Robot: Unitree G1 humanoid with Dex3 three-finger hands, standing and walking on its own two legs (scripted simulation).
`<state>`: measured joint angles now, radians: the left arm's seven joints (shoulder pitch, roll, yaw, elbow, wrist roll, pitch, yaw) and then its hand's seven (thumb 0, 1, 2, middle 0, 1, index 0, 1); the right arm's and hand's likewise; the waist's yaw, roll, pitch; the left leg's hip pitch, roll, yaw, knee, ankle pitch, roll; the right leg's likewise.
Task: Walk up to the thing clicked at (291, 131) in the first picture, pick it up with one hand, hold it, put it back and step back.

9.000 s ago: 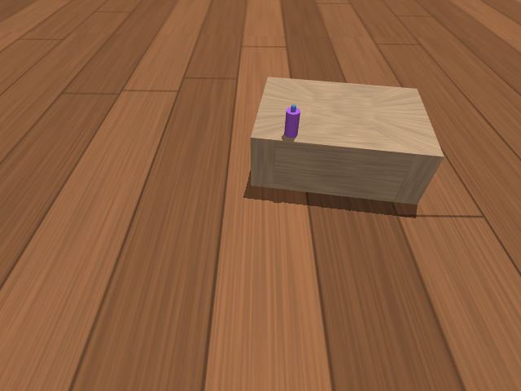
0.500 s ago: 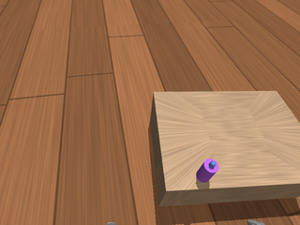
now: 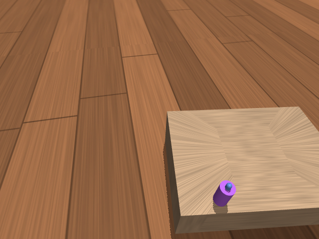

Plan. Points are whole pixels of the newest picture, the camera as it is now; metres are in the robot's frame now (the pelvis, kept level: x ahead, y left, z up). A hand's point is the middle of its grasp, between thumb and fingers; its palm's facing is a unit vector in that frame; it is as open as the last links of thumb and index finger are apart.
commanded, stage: walk up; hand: right
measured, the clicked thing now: (224, 192) +0.40 -0.29 -0.36
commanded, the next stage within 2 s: stand in 0.66 s
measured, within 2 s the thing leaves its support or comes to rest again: neither
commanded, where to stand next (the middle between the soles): +0.02 +0.00 m, yaw +2 degrees
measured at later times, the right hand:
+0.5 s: hand out of the picture +0.10 -0.25 -0.15, palm faces -0.06 +0.93 -0.35, open 7.4 cm
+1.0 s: hand out of the picture +0.10 -0.24 -0.15, palm faces -0.05 +0.94 -0.33, open 7.4 cm
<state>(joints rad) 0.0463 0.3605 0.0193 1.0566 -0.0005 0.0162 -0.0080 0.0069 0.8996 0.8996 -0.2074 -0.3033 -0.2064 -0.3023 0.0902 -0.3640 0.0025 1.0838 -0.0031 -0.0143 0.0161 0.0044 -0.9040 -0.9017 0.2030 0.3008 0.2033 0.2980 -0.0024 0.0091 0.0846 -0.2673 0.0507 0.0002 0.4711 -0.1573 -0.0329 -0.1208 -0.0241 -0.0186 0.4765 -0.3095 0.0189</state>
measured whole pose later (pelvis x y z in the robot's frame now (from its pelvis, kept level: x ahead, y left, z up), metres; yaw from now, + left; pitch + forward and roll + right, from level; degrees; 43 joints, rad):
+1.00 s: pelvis +0.02 +0.01 +0.01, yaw +1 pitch -2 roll +0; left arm 0.13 0.35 0.02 1.13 0.01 -0.01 -0.01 0.01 0.90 0.90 -0.21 -0.30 -0.21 -0.30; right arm 0.09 -0.35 -0.01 1.13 -0.01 -0.01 0.02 0.00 -0.90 -0.90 0.20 0.30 0.20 0.30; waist 0.01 0.00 0.05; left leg -0.21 0.03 -0.01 0.36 -0.12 -0.02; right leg -0.04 -0.04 -0.03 0.33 -0.26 0.03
